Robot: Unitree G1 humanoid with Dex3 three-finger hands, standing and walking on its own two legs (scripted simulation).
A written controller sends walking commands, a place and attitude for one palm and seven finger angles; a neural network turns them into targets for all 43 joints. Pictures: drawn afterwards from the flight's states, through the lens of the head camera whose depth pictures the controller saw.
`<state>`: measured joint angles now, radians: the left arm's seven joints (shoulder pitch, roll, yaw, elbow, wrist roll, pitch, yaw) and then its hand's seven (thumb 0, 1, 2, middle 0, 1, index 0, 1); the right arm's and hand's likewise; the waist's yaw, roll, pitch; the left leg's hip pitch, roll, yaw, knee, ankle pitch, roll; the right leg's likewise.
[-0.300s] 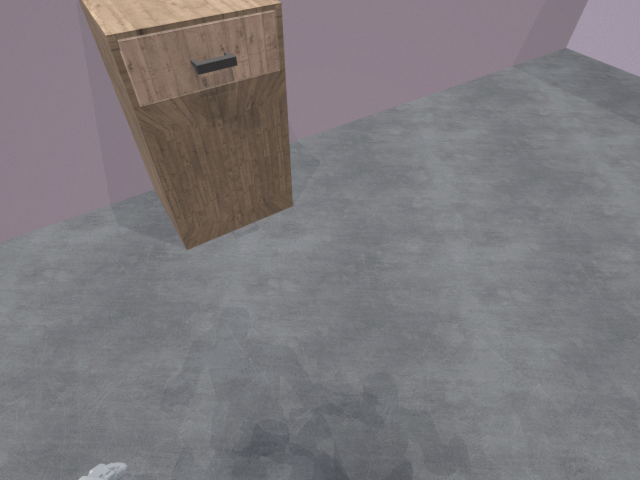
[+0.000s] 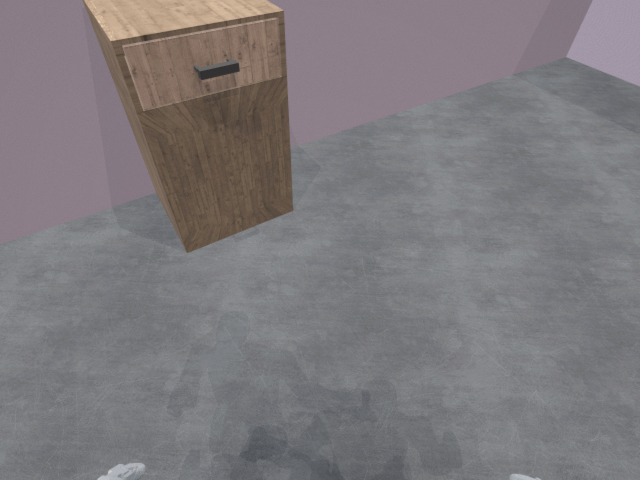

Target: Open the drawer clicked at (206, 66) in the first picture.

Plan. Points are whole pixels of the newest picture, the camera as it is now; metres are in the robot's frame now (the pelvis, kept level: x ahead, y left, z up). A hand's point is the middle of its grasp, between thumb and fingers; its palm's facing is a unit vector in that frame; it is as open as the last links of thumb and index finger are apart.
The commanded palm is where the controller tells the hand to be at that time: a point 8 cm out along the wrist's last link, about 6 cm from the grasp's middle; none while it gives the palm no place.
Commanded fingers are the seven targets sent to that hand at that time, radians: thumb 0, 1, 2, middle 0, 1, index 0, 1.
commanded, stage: stand and wait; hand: left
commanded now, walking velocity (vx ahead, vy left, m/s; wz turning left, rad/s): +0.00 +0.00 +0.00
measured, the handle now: (215, 67) +1.21 +0.39 -0.03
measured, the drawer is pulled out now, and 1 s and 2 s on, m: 0.00 0.00 0.00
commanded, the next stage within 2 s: look at it before walking up in 0.74 s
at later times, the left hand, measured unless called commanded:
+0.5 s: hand out of the picture +0.06 +0.24 -0.15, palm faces -0.03 -0.94 -0.34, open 7.4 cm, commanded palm none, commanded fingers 0.00 0.90 0.90 -0.20 -0.30 -0.20 -0.30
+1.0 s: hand out of the picture +0.06 +0.24 -0.15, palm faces -0.03 -0.94 -0.33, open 7.4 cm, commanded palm none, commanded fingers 0.00 0.90 0.90 -0.20 -0.30 -0.20 -0.30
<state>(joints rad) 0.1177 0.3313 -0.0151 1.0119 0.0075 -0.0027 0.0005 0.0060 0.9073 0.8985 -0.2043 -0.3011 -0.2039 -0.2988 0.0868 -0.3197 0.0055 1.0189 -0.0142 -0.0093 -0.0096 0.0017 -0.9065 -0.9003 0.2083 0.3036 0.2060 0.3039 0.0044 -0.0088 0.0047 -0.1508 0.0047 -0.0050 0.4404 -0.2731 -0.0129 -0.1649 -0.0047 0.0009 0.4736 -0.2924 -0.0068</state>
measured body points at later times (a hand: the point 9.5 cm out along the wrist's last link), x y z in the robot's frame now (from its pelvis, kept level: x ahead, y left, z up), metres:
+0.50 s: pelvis -0.01 -0.01 +0.00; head -0.01 -0.01 +0.45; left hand +0.06 +0.29 -0.13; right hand +0.06 -0.30 -0.13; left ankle -0.02 +0.13 -0.74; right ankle -0.02 -0.11 -0.74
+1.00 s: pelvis -0.01 +0.00 +0.01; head -0.01 +0.00 +0.46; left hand +0.06 +0.29 -0.13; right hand +0.06 -0.30 -0.13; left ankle -0.02 +0.13 -0.74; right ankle -0.02 -0.11 -0.74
